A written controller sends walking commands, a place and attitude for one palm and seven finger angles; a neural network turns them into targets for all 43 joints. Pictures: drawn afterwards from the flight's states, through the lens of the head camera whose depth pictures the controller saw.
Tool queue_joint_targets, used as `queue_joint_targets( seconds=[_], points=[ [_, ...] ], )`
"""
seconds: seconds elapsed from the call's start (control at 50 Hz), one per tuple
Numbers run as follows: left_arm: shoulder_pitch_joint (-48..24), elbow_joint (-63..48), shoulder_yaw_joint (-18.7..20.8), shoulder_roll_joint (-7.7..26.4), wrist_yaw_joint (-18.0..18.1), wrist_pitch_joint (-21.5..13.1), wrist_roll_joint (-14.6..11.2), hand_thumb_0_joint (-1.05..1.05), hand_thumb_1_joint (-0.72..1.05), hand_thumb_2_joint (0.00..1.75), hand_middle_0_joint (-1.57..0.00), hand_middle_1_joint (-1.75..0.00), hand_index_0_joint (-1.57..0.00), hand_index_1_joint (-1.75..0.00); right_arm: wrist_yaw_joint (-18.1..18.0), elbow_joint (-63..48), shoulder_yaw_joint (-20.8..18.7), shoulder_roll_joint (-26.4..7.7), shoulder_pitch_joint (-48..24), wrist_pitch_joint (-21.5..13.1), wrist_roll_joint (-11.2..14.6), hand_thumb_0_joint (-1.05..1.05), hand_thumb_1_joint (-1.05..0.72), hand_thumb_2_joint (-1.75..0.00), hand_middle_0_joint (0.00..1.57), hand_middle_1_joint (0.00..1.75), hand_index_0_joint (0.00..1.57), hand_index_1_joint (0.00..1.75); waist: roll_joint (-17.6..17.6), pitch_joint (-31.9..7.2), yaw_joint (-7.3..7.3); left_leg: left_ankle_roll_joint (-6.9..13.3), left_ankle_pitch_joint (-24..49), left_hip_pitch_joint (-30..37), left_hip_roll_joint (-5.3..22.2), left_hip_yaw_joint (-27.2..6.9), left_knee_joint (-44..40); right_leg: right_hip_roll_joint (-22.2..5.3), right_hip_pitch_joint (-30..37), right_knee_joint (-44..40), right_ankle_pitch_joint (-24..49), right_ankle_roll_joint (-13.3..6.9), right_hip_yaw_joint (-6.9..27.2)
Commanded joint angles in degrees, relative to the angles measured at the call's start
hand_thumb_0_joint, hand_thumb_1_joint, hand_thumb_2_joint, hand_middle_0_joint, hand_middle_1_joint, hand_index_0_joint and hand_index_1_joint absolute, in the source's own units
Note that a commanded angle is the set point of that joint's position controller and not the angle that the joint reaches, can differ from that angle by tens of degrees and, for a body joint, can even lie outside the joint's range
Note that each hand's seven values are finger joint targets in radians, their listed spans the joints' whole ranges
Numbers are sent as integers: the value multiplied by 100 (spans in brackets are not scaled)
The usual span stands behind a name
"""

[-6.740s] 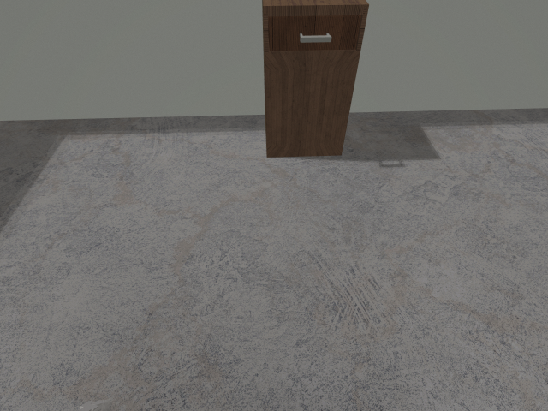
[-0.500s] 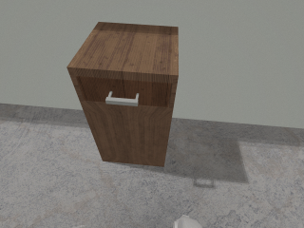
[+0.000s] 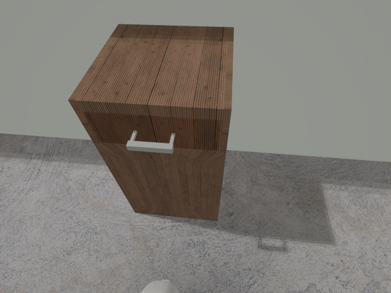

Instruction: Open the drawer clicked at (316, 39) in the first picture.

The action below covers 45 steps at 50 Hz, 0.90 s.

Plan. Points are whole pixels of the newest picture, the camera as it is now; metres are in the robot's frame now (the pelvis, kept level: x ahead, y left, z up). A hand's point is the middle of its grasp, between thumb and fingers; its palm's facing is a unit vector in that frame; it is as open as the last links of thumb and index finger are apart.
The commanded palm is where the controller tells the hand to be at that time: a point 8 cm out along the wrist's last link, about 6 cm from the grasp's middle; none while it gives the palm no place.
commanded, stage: come to a stop and stand still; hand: left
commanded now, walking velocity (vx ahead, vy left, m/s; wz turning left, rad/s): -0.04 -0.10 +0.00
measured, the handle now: (151, 141) +0.52 +0.18 -0.08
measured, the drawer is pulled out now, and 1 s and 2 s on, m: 0.00 0.00 0.00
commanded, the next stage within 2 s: look again from close up in 1.78 s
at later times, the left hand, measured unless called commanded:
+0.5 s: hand out of the picture +0.00 +0.19 -0.17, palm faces -0.02 -0.97 -0.23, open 7.4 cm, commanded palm none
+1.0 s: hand out of the picture -0.04 +0.10 -0.17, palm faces +0.03 -0.98 -0.18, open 7.3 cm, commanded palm none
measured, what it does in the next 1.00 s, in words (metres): steps on the spot: left foot, then right foot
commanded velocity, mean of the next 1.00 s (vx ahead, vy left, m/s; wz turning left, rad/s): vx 0.00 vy -0.05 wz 0.00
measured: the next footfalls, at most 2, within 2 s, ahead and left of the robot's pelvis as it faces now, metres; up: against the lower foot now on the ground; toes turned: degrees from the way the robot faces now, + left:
left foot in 0.10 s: +0.04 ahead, +0.13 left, +0.00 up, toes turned +1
right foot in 0.52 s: -0.03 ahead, -0.13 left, +0.00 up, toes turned -4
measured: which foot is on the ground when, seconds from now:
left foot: up 0.00-0.08, down 0.10-1.00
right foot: down 0.00-0.10, up 0.12-0.50, down 0.52-1.00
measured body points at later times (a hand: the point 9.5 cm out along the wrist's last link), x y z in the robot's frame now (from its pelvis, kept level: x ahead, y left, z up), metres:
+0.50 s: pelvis -0.03 +0.00 +0.00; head -0.01 -0.01 +0.45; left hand +0.00 +0.24 -0.15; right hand -0.01 -0.24 -0.15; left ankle +0.00 +0.14 -0.74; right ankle -0.07 -0.12 -0.73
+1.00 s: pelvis -0.03 -0.06 +0.00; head -0.02 -0.07 +0.45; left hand -0.04 +0.15 -0.16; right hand -0.08 -0.26 -0.17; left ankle +0.00 +0.13 -0.74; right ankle -0.07 -0.12 -0.74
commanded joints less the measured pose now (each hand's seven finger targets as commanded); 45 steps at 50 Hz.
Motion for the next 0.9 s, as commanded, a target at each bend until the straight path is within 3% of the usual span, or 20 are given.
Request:
queue_joint_targets(
  seconds=[0.0, 0.04, 0.06, 0.08, 0.1, 0.12, 0.14, 0.18, 0.24, 0.36, 0.4, 0.44, 0.46, 0.48, 0.5, 0.52, 0.54, 0.58, 0.66, 0.88],
  points=[
    [126, -353, 253, 1074, 48, -62, 4, 0, 90, 90, -20, -30, -20, -30, -1, -187, -4, -221, 692, -86, -7, 0, -90, -90, 20, 30, 20, 30, -1160, -862, -98, 56, 341, 736, -16, 95, -1049, -1362, 569, -645, 2564, -695, 1116],
    [137, -314, 219, 962, 42, -21, -43, 0, 90, 90, -20, -30, -20, -30, 3, -94, 23, -226, 916, -172, -17, 0, -90, -90, 20, 30, 20, 30, -966, -862, -249, 119, 1484, 1604, 93, 113, -2461, -1073, 132, -264, 1451, -293, 985],
    [330, -360, 154, 715, 23, 8, -85, 0, 90, 90, -20, -30, -20, -30, 3, -125, 0, -543, 897, -238, -55, 0, -90, -90, 20, 30, 20, 30, 49, -828, -191, 309, 2074, 1890, 715, -515, -2972, -581, -308, 271, 292, 2, 722],
    [529, -415, 81, 443, 0, 30, -124, 0, 90, 90, -20, -30, -20, -30, -4, -313, -33, -958, 656, -262, -115, 0, -90, -90, 20, 30, 20, 30, 1420, -626, -75, 798, 2984, 1417, 1857, -1665, -3465, -30, -618, 936, -1330, 318, 272],
    [413, -458, 79, 530, -10, 47, -87, 0, 90, 90, -20, -30, -20, -30, -76, -421, -34, -1052, 509, -248, -134, 0, -90, -90, 20, 30, 20, 30, 988, -398, -119, 1227, 3361, 856, 2195, -1957, -3634, 113, -580, 1838, -1946, 359, 565],
    [390, -390, 113, 537, -4, 112, -47, 0, 90, 90, -20, -30, -20, -30, -160, -383, -32, -1068, 411, -283, -143, 0, -90, -90, 20, 30, 20, 30, 1274, -457, -105, 1224, 3679, 900, 2067, -1797, -3605, 130, -630, 2425, -2007, 370, 906],
    [516, -304, 142, 640, -23, 114, -51, 0, 90, 90, -20, -30, -20, -30, -192, -387, 17, -941, 271, -294, -133, 0, -90, -90, 20, 30, 20, 30, 1189, -495, 3, 1175, 3772, 989, 1889, -1483, -3449, 134, -737, 2774, -1783, 377, 1083],
    [683, -124, 184, 677, -97, 88, -67, 0, 90, 90, -20, -30, -20, -30, -211, -422, 60, -864, 130, -303, -127, 0, -90, -90, 20, 30, 20, 30, 647, -552, 38, 1158, 3629, 1346, 1616, -1015, -3370, 173, -930, 3263, -1328, 465, 1040],
    [663, -73, 181, 657, -138, 81, -62, 0, 90, 90, -20, -30, -20, -30, -226, -311, 58, -831, 396, -336, -93, 0, -90, -90, 20, 30, 20, 30, 539, -587, -69, 1073, 3670, 1722, 1529, -779, -3410, 96, -1050, 3198, -1113, 587, 1003],
    [320, -75, 35, 359, -151, 83, -103, 0, 90, 90, -20, -30, -20, -30, -188, -27, -32, -924, 763, -281, -117, 0, -90, -90, 20, 30, 20, 30, 894, -579, -331, 1172, 3103, 2003, 1527, -888, -3420, -4, -420, 1417, -1633, 565, 591],
    [454, 49, -4, 303, -141, 42, -117, 0, 90, 90, -20, -30, -20, -30, -148, 51, -53, -934, 744, -262, -120, 0, -90, -90, 20, 30, 20, 30, 1022, -578, -298, 1098, 2699, 1791, 1392, -902, -3390, 56, -36, 727, -1470, 494, 454],
    [842, 247, -19, 332, -118, -32, -116, 0, 90, 90, -20, -30, -20, -30, -124, 119, -45, -891, 701, -268, -71, 0, -90, -90, 20, 30, 20, 30, 880, -738, -105, 871, 2586, 1560, 1167, -720, -3049, 89, 681, -494, -400, 470, 326],
    [994, 340, -18, 432, -89, -89, -104, 0, 90, 90, -20, -30, -20, -30, -108, 161, -28, -725, 743, -281, -38, 0, -90, -90, 20, 30, 20, 30, 485, -788, -62, 647, 2295, 1347, 935, -513, -2786, -66, 1088, -1078, 85, 443, 470],
    [953, 376, -7, 658, -51, -151, -91, 0, 90, 90, -20, -30, -20, -30, -87, 158, 23, -466, 779, -304, 3, 0, -90, -90, 20, 30, 20, 30, -111, -655, -125, 371, 1780, 877, 640, -170, -2434, -621, 1302, -1240, 385, 263, 1124],
    [804, 373, -13, 850, -37, -177, -112, 0, 90, 90, -20, -30, -20, -30, -44, 144, 105, -244, 761, -302, 11, 0, -90, -90, 20, 30, 20, 30, -528, -607, -189, 202, 1144, 761, 325, 87, -2417, -1086, 1137, -1324, 559, 37, 1418],
    [708, 377, 11, 937, -34, -211, -107, 0, 90, 90, -20, -30, -20, -30, -45, 130, 159, -169, 587, -242, -46, 0, -90, -90, 20, 30, 20, 30, -1308, -391, -124, 151, 780, 829, 222, 155, -2365, -1148, 662, -1478, 532, -121, 1579],
    [608, 404, -15, 798, -22, -216, -97, 0, 90, 90, -20, -30, -20, -30, -46, 168, 154, -200, 569, -192, -80, 0, -90, -90, 20, 30, 20, 30, -1606, -173, -127, 173, 684, 1010, 274, 114, -2227, -1088, 231, -1642, 169, -170, 1557],
    [414, 402, -93, 562, -12, -210, -133, 0, 90, 90, -20, -30, -20, -30, -60, 456, 186, -172, 961, -229, -79, 0, -90, -90, 20, 30, 20, 30, -941, 50, -286, 190, 1537, 1307, 337, 33, -2494, -785, 136, -1385, 318, -114, 1219],
    [571, 465, -97, 443, 5, -169, -164, 0, 90, 90, -20, -30, -20, -30, -73, 687, 223, -197, 1180, -229, -77, 0, -90, -90, 20, 30, 20, 30, -481, 399, -188, 172, 1656, 1356, 429, -31, -2700, -462, -73, -1543, -863, 52, 1071],
    [873, 540, -74, 314, 17, -204, -175, 0, 90, 90, -20, -30, -20, -30, -124, 796, 250, -39, 1428, -240, -75, 0, -90, -90, 20, 30, 20, 30, -292, 262, -166, 145, 1818, 1359, 449, -5, -2621, -440, 211, -1555, -457, 4, 1089]
  ],
)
